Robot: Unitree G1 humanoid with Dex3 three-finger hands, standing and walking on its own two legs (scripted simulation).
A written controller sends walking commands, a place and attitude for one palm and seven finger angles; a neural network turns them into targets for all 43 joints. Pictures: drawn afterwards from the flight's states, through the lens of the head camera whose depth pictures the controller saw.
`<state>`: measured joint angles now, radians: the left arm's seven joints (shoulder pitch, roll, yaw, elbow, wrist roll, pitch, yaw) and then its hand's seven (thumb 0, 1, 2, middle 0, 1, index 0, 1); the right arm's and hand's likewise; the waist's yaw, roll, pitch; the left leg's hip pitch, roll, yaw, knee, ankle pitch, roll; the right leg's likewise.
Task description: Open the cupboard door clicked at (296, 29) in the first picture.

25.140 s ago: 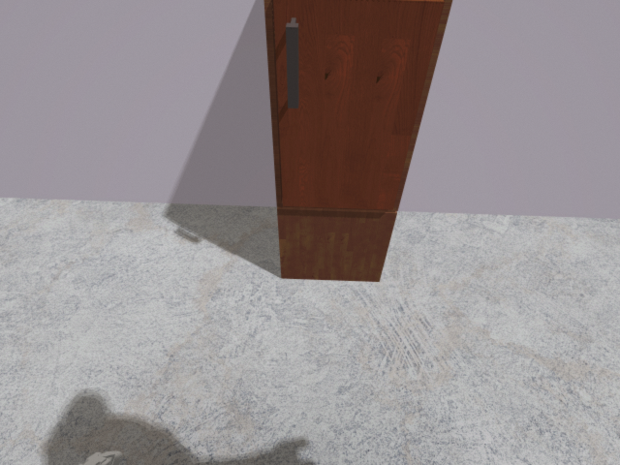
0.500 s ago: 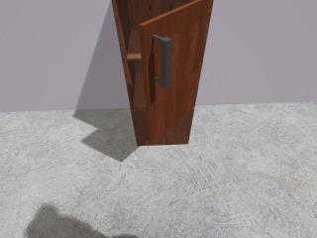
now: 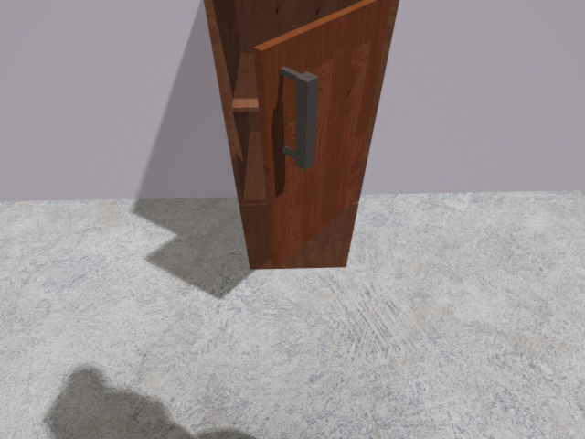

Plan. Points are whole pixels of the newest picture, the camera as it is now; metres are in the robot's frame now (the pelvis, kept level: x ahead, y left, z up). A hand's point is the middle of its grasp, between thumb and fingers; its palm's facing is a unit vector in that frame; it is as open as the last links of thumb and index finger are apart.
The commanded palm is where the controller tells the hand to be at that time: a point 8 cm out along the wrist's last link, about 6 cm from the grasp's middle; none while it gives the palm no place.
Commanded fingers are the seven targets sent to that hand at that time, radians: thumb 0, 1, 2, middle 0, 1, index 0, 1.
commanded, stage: look to check the result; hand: left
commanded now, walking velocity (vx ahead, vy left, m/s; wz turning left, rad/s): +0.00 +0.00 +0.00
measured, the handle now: (296, 120) +0.60 +0.03 +0.12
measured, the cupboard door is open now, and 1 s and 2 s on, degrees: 45 45 45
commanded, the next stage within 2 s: walk to a spot facing it in 0.38 s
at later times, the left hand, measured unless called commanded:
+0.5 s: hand out of the picture +0.00 +0.15 -0.17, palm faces +0.06 -0.98 -0.18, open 7.3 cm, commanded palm none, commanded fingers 0.00 0.90 0.90 -0.20 -0.30 -0.20 -0.30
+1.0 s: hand out of the picture +0.10 +0.20 -0.18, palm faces -0.12 -0.96 -0.24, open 7.4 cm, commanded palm none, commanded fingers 0.00 0.90 0.90 -0.20 -0.30 -0.20 -0.30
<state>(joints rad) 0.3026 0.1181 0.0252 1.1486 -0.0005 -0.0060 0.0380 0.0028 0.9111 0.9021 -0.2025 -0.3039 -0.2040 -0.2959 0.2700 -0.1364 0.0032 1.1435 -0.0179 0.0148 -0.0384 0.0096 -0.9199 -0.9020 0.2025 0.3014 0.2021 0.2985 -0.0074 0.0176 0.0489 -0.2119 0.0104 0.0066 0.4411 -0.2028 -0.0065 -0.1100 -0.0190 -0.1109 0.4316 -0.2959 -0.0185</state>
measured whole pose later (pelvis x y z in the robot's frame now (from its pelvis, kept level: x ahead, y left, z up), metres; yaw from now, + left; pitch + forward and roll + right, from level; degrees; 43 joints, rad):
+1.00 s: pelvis +0.01 +0.01 +0.00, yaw -12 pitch +0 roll +0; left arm 0.18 0.22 0.11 1.01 0.02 0.07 -0.01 0.00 0.91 0.90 -0.20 -0.30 -0.20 -0.30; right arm 0.20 -0.18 -0.04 1.00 -0.03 0.01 -0.05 0.00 -0.91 -0.90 0.21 0.30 0.20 0.30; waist 0.01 0.00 0.11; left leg -0.23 0.10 0.19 0.52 -0.29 0.00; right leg -0.39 -0.01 -0.02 0.98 -0.50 0.01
